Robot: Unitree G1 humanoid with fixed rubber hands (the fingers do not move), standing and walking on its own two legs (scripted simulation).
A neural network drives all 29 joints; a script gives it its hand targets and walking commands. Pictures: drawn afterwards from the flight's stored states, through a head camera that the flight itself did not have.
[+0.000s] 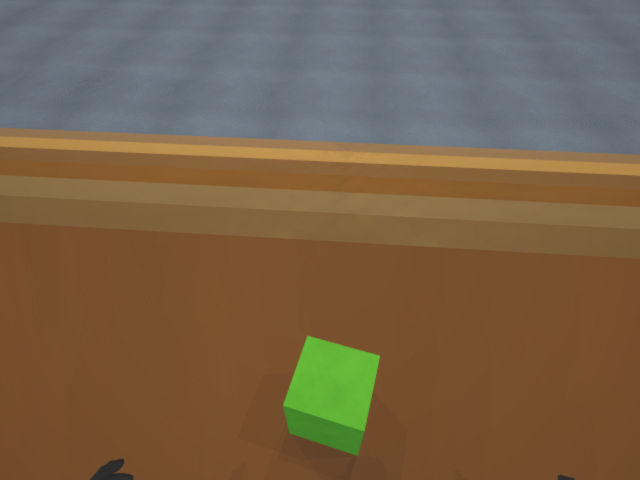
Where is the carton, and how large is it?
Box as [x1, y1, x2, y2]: [283, 336, 379, 455]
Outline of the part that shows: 307,336 283,404 289,432 357,455 365,426 379,356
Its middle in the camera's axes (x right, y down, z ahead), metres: +0.03 +0.46 +1.10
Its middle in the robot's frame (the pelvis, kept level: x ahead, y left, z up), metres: +0.45 +0.00 -0.66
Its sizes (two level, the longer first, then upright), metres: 0.210 0.200 0.250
